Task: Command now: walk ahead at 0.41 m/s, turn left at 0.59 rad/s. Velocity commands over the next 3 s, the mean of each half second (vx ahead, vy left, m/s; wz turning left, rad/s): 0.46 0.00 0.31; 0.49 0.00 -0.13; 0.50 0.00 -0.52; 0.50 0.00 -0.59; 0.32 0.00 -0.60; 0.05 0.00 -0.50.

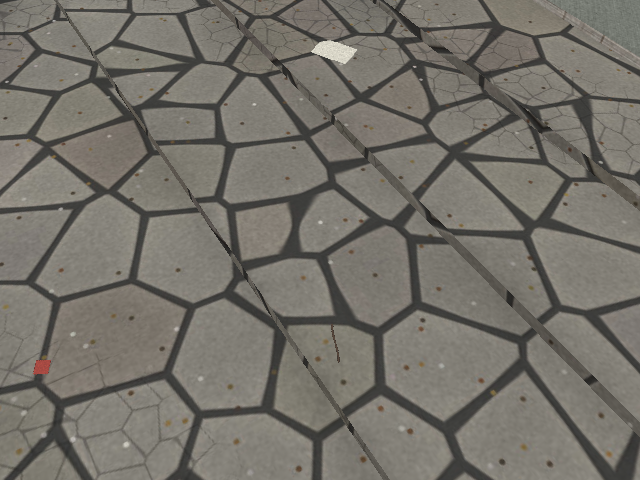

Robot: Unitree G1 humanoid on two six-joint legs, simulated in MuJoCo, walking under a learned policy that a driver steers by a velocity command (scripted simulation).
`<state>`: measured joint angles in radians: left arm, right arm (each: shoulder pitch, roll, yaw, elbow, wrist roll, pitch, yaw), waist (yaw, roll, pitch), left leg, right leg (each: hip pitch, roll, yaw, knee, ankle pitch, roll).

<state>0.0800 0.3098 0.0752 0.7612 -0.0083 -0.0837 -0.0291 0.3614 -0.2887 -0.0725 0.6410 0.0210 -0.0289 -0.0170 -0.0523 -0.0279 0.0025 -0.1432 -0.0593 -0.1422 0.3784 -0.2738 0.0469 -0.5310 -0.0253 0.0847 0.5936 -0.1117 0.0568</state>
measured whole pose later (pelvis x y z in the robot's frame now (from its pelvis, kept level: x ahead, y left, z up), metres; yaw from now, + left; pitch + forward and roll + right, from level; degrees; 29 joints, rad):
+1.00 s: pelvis +0.49 +0.08 +0.00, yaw +2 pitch +1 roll +2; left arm 0.15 0.27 0.04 0.76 -0.01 -0.04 -0.03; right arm 0.34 -0.26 -0.05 0.80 -0.01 -0.08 0.00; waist -0.06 -0.03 0.02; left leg 0.06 -0.05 0.14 0.18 -0.26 0.04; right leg -0.74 -0.09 0.04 0.82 -0.03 0.00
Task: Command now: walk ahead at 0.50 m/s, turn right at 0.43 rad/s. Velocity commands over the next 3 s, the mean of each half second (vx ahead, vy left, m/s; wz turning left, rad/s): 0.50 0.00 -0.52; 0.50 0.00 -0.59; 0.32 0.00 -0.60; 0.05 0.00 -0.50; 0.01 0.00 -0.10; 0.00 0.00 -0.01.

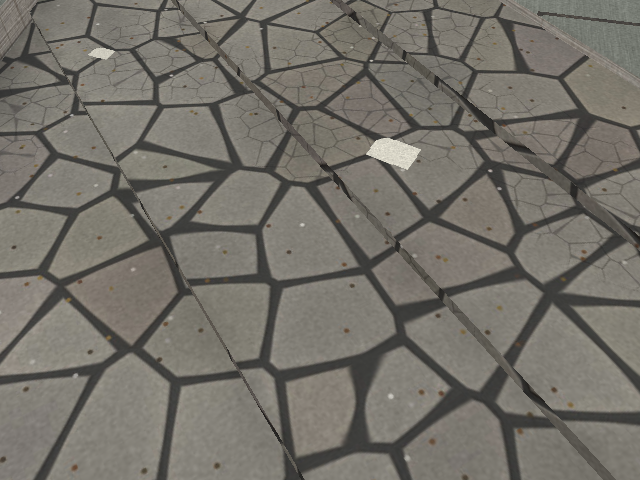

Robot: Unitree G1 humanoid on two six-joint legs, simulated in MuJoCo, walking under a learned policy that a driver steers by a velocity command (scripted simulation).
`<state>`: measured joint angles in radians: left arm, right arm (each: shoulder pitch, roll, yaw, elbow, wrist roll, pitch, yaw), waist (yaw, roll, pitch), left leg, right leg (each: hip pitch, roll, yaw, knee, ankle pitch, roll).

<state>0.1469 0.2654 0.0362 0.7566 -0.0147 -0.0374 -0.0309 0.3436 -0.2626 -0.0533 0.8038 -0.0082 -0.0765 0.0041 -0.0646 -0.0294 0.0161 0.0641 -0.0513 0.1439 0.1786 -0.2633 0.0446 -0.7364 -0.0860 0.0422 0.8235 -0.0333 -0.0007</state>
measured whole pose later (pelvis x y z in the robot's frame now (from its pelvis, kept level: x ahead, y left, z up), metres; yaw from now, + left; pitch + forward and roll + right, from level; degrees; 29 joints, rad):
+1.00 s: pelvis +0.48 -0.06 +0.02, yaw -35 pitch +1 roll +1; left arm 0.13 0.28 0.07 0.52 -0.01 0.05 -0.02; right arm 0.32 -0.29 -0.07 0.86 0.01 -0.05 0.00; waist -0.03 0.00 -0.01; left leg 0.04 0.05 0.21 0.22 -0.56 -0.17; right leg -0.63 -0.07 -0.07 0.96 -0.35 -0.05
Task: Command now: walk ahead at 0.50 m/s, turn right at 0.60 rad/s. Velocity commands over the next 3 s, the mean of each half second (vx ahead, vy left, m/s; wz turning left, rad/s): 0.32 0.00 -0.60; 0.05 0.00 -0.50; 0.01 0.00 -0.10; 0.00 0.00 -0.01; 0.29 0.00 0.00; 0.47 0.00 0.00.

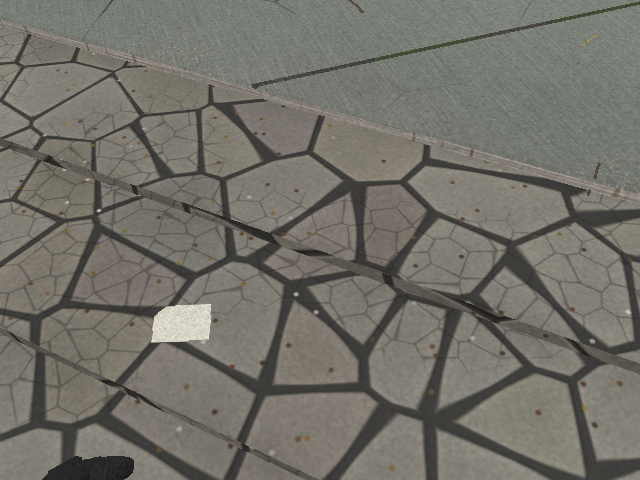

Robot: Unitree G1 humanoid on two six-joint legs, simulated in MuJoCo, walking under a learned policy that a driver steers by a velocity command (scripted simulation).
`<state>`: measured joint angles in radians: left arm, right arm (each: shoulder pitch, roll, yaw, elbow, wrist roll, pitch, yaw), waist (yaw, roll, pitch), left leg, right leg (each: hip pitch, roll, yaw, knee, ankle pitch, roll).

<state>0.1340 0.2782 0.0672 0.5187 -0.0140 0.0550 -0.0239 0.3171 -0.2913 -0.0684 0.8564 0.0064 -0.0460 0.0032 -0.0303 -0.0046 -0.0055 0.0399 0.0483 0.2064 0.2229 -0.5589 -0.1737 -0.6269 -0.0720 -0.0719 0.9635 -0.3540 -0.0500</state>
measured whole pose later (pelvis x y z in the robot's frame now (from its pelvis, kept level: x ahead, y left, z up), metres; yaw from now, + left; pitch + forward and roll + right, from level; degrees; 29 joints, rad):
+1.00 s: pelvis +0.28 -0.06 +0.02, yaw -33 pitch +0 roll +2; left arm 0.32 0.23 0.01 0.68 0.02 0.03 0.06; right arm 0.05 -0.28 -0.07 0.72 0.00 0.03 -0.03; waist 0.04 0.04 0.05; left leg -0.58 0.03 0.01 1.09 -0.33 -0.10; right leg -0.24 0.01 0.04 0.56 -0.32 -0.04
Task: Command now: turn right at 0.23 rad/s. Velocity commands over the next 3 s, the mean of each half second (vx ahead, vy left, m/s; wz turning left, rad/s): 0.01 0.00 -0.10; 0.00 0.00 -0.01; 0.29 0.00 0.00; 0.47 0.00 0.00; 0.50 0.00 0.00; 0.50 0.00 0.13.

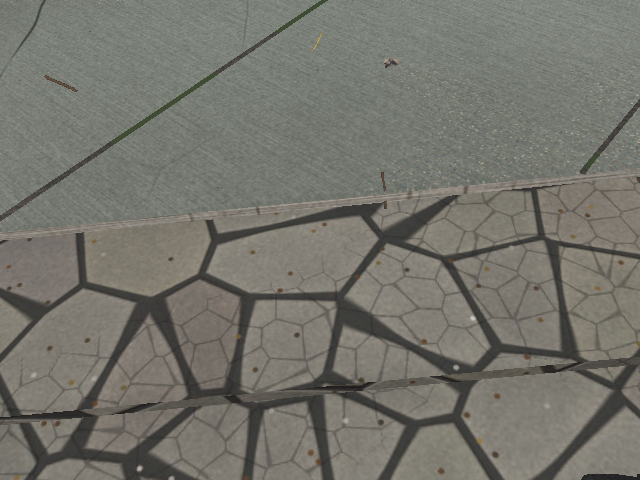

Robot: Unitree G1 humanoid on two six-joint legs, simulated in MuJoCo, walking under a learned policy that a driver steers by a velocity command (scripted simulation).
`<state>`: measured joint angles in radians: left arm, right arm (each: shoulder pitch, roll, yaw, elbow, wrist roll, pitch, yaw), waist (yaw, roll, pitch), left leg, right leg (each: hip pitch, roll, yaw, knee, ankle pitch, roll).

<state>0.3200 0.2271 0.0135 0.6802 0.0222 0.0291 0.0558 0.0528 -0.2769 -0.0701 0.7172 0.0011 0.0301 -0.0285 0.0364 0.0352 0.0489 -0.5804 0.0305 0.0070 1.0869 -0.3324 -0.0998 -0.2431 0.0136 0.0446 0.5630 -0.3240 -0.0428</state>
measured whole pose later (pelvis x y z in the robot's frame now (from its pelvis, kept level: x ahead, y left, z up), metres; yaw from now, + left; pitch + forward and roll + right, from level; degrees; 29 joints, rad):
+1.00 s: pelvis +0.00 +0.00 +0.01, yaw -1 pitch -1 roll +2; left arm 0.18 0.19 0.03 1.09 0.01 0.01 0.03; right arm 0.13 -0.21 -0.06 1.11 0.00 0.00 -0.07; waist 0.00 -0.01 0.05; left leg -0.23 0.04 0.02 0.44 -0.46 -0.04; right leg -0.13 0.03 0.06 0.39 -0.24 -0.04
